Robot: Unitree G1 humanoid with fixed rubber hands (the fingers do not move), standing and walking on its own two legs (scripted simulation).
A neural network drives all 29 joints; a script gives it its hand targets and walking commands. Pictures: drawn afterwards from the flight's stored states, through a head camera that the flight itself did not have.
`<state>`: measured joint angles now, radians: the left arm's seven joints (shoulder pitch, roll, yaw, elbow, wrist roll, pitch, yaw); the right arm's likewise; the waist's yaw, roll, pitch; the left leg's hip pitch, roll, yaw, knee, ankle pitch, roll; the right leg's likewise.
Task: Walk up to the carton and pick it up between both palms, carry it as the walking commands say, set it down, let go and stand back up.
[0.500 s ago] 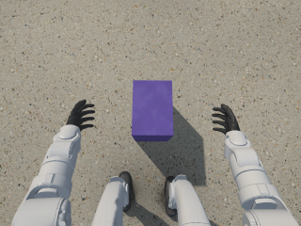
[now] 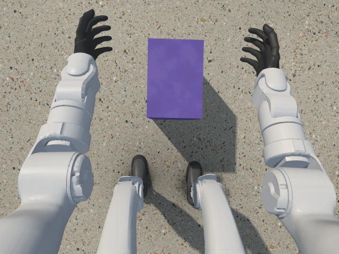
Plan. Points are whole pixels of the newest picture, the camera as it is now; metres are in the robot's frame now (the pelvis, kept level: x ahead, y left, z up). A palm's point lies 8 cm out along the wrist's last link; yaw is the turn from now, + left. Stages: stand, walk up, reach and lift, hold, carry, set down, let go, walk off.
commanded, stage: reach and lift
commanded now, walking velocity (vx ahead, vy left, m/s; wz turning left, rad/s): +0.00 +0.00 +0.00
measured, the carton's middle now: (173, 86) +0.53 -0.03 -0.54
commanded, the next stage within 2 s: none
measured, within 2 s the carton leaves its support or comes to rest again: neither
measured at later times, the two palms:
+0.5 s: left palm (99, 62) +0.53 +0.16 -0.21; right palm (245, 75) +0.49 -0.20 -0.22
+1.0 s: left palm (120, 78) +0.52 +0.14 -0.36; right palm (220, 86) +0.49 -0.18 -0.37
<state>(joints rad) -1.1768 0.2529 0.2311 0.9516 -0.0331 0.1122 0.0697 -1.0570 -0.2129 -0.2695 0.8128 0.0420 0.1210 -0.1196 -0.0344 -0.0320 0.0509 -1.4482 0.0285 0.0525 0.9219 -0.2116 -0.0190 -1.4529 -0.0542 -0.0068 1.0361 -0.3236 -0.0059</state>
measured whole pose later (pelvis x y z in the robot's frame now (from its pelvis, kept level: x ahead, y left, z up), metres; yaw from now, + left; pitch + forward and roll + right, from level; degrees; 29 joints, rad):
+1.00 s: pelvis -0.06 +0.01 -0.20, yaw +0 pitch +31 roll +4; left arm -1.61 0.35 0.13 1.07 -0.21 0.18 0.18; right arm -1.49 -0.30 -0.16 0.93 0.13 0.19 -0.23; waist -0.04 -0.03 0.52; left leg -1.92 0.03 0.04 1.82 -0.44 -0.02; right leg -1.91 -0.05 0.05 1.93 -0.57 0.00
